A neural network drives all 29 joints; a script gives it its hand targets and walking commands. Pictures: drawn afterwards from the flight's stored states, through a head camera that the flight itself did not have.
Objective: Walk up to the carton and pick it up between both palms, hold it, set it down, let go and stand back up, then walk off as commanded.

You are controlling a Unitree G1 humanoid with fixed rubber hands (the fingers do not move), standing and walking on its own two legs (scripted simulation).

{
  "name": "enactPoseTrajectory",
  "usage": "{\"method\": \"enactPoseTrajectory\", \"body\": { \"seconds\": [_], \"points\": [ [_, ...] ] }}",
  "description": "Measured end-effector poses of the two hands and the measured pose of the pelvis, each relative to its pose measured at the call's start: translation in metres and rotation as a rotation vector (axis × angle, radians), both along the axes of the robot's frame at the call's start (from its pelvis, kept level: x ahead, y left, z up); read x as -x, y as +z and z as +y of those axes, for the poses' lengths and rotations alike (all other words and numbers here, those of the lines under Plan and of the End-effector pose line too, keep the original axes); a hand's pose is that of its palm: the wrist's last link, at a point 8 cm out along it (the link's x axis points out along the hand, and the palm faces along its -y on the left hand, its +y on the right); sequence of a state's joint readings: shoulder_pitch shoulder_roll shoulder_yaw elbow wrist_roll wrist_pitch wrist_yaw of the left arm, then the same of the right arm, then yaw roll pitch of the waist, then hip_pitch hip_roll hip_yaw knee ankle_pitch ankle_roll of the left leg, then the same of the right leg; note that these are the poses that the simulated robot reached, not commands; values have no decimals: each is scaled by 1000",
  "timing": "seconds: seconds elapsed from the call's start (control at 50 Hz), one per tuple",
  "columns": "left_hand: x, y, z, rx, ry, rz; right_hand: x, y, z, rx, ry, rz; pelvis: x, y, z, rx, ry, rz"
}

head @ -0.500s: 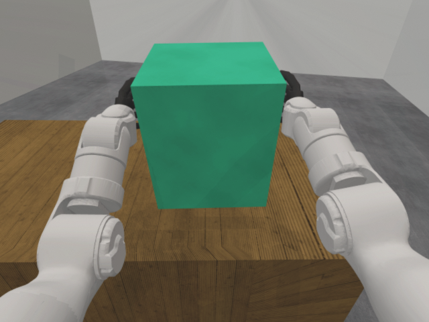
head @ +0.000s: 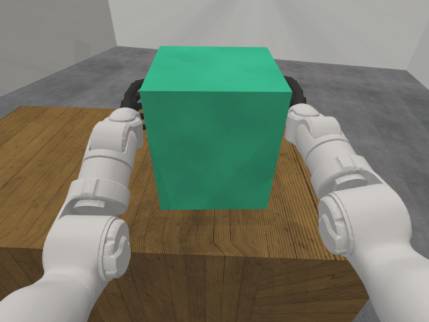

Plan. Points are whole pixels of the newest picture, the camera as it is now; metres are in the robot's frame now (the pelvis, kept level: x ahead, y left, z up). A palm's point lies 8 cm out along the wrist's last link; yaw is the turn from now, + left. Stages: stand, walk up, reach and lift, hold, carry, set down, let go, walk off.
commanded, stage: set down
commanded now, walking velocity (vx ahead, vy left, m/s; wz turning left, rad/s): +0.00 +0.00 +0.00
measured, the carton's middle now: (213, 128) +0.42 +0.03 +0.22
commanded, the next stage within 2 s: none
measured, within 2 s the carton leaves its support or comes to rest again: neither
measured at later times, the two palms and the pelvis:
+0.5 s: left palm (135, 132) +0.39 +0.18 +0.23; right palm (291, 124) +0.43 -0.12 +0.23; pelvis +0.00 +0.00 +0.00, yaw +0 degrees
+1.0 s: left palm (138, 146) +0.39 +0.18 +0.20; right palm (287, 133) +0.44 -0.12 +0.21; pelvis +0.01 +0.00 +0.00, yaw +0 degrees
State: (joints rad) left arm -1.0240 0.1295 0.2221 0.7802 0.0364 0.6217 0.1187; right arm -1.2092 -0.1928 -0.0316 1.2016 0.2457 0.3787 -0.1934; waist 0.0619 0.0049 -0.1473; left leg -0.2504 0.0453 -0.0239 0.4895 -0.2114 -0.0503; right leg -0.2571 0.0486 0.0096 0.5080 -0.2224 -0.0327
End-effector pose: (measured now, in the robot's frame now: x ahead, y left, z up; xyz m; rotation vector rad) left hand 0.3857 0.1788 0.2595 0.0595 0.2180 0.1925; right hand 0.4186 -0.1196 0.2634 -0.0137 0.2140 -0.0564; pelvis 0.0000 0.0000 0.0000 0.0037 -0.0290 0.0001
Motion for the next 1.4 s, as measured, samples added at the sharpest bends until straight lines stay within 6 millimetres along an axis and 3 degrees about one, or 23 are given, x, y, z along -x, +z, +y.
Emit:
{"method": "enactPoseTrajectory", "body": {
  "seconds": [0.22,0.9,1.4],
  "points": [
    [-10,-17,-8,5,-10,10,-7,-13,-8,1,-12,8,-3,0,1,2,0,7],
    [-2,-55,-3,23,66,39,-22,-46,0,-15,60,40,-6,1,2,2,1,11],
    [-13,-85,-2,6,115,80,-46,-87,3,-48,108,86,-17,1,0,0,1,51]
  ]
}}
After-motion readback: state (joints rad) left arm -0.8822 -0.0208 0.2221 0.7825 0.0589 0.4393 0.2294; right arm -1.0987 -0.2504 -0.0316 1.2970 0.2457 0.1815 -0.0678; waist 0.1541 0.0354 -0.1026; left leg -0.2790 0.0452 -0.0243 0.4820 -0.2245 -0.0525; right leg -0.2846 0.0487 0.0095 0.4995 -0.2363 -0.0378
